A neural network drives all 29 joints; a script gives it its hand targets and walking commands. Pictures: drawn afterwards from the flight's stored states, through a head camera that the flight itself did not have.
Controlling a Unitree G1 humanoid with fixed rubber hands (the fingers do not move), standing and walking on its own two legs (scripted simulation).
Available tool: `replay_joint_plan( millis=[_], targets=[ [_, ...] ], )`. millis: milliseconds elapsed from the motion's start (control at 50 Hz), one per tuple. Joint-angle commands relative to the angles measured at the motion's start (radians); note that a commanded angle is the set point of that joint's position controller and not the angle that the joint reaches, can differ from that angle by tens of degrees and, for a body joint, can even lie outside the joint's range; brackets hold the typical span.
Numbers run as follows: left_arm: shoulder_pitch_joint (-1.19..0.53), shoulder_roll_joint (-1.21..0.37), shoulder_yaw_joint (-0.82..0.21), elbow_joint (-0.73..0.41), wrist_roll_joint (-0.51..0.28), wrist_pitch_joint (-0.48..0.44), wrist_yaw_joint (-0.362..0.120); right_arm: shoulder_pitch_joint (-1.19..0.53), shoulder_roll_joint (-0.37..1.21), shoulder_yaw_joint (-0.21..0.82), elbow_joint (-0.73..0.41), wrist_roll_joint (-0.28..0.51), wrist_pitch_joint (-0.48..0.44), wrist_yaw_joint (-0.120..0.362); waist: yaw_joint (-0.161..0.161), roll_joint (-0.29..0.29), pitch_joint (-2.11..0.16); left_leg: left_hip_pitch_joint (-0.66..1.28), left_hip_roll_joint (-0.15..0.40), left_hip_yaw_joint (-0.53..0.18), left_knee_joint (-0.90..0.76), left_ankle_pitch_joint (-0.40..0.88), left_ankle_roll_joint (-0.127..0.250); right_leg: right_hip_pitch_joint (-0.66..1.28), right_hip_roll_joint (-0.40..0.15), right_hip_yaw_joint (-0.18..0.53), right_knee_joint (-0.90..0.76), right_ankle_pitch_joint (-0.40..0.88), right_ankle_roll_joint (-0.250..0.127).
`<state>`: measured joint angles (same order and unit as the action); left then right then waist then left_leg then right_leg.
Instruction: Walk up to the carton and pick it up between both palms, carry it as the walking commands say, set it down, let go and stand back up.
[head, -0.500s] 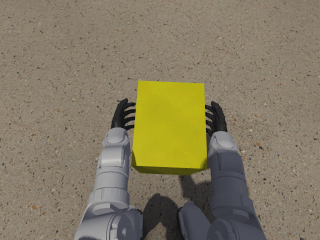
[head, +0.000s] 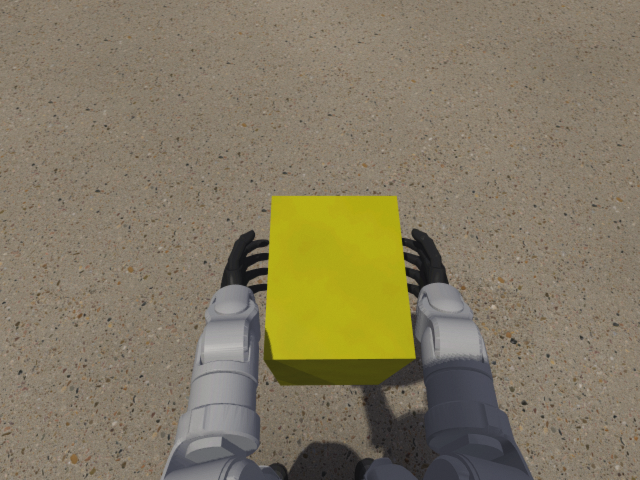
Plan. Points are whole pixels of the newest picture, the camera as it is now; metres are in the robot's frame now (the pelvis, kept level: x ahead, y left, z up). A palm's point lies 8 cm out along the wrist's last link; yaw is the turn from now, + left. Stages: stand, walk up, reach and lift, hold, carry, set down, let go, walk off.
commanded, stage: reach and lift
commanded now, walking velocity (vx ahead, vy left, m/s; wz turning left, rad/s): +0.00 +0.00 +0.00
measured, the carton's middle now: (331, 302) +0.37 -0.03 -0.08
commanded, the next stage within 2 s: none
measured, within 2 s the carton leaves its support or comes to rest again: neither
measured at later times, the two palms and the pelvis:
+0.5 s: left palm (230, 277) +0.35 +0.09 +0.06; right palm (454, 273) +0.33 -0.16 +0.07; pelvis +0.01 +0.00 +0.02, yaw +0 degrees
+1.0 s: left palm (213, 286) +0.33 +0.10 +0.08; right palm (452, 271) +0.32 -0.14 +0.09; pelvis +0.01 -0.01 +0.02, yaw +0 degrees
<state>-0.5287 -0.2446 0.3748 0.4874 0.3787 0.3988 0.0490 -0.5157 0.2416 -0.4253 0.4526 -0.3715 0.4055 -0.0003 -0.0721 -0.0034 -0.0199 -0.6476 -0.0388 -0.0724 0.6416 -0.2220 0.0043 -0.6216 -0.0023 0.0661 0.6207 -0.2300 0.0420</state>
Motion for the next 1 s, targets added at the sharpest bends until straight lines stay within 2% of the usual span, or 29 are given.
replay_joint_plan(
  millis=[0,200,580,680,860,980],
  targets=[
    [-0.45,-0.973,-0.551,0.09,-0.161,-0.007,-0.261,-0.4,1.032,0.51,0.107,0.137,0.003,0.214,-0.008,0.024,-0.517,0.355,-0.078,-0.01,-0.112,0.166,0.004,0.276,0.111,-0.032,-0.081,0.209,-0.036],
    [-0.403,-0.968,-0.529,0.068,-0.172,0.053,-0.258,-0.339,1.02,0.483,0.1,0.145,0.066,0.198,-0.006,0.022,-0.407,0.469,-0.064,-0.015,-0.202,0.186,0.001,0.399,0.103,-0.027,-0.175,0.233,-0.04],
    [-0.435,-0.922,-0.563,-0.028,-0.264,0.209,-0.271,-0.326,1.047,0.551,0.022,0.237,0.249,0.163,0.014,-0.011,-0.23,0.616,-0.055,-0.01,-0.292,0.116,0.015,0.555,0.085,-0.015,-0.286,0.175,-0.02],
    [-0.45,-0.889,-0.543,-0.046,-0.27,0.252,-0.271,-0.326,1.04,0.536,0.024,0.245,0.294,0.154,0.023,-0.015,-0.176,0.63,-0.049,-0.007,-0.307,0.095,0.017,0.564,0.076,-0.009,-0.307,0.145,-0.02],
    [-0.494,-0.897,-0.511,-0.047,-0.263,0.278,-0.262,-0.377,1.009,0.505,0.047,0.234,0.311,0.151,0.029,-0.007,-0.153,0.618,-0.045,0.004,-0.303,0.067,0.006,0.577,0.07,-0.005,-0.308,0.109,-0.034],
    [-0.491,-0.925,-0.523,-0.059,-0.266,0.28,-0.249,-0.398,0.995,0.522,0.043,0.234,0.301,0.16,0.048,0.005,-0.178,0.632,-0.041,0.005,-0.302,0.09,-0.005,0.584,0.075,-0.008,-0.3,0.115,-0.04]
  ],
)
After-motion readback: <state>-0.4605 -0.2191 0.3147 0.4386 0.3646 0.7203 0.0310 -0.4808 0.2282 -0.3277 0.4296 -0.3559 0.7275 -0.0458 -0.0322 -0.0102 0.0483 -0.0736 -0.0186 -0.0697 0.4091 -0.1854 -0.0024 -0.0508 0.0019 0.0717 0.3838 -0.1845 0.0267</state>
